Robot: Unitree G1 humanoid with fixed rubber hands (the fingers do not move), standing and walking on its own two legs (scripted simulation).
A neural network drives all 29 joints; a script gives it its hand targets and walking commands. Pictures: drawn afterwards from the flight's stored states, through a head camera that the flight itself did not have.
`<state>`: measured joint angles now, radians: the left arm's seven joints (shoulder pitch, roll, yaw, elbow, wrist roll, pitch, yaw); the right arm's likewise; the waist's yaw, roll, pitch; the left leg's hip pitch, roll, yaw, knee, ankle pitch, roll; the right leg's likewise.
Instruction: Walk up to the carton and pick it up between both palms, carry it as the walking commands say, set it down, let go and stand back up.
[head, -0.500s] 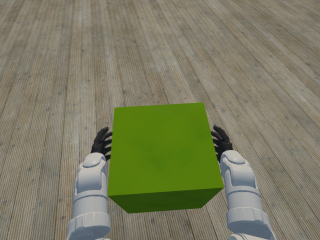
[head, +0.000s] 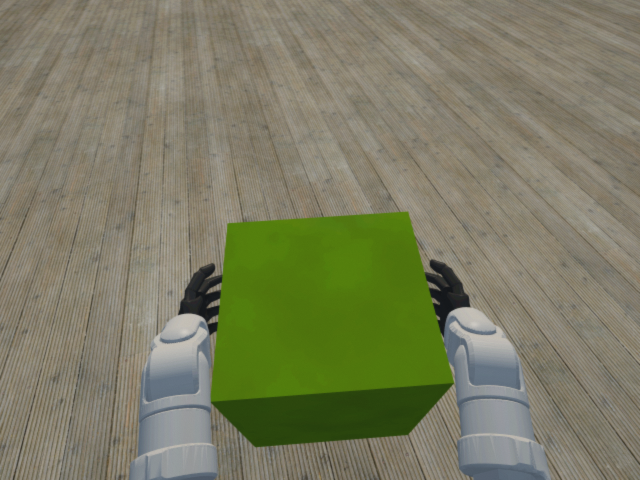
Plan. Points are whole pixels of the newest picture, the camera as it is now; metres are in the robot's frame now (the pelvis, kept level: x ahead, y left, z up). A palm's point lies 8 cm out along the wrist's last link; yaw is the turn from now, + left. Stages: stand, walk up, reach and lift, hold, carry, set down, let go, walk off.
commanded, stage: reach and lift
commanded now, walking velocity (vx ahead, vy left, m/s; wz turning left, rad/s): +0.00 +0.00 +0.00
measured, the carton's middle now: (325, 338) +0.30 +0.02 -0.02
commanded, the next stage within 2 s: hold in 1.22 s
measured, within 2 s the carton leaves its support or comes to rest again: neither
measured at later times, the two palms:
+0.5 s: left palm (206, 323) +0.29 +0.17 +0.04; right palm (462, 328) +0.28 -0.16 +0.04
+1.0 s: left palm (203, 327) +0.28 +0.17 +0.04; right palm (463, 333) +0.28 -0.16 +0.04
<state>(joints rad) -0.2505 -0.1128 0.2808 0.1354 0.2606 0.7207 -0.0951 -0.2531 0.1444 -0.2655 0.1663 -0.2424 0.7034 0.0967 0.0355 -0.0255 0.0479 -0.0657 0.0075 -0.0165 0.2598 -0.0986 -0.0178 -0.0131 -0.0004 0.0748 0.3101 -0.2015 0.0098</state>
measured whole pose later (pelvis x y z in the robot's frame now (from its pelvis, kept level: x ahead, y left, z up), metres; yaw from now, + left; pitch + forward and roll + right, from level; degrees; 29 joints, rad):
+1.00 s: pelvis +0.00 +0.01 +0.00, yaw +1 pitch -6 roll +0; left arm -0.19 -0.11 0.22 0.07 0.23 0.74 -0.07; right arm -0.17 0.13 -0.22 0.08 -0.21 0.73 0.08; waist -0.02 -0.02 0.06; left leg -0.08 0.00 -0.03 0.29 -0.11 -0.01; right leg 0.00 -0.01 0.06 0.30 -0.20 0.02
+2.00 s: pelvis +0.00 +0.01 +0.00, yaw +1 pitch -6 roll +0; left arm -0.19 -0.11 0.22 0.07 0.23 0.75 -0.07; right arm -0.16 0.13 -0.22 0.07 -0.21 0.73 0.07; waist -0.01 -0.02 0.06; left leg -0.09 0.00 -0.03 0.30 -0.11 -0.01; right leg -0.01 -0.01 0.06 0.31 -0.20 0.02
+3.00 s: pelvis -0.07 +0.00 -0.02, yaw -11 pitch +6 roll +3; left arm -0.12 -0.13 0.17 -0.41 0.08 1.13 0.03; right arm -0.11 0.11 -0.16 -0.43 -0.05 1.15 -0.05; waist -0.03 -0.02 -0.07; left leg -0.55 0.03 0.06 1.00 -0.48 -0.07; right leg -0.49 0.03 0.11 0.53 -0.13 -0.01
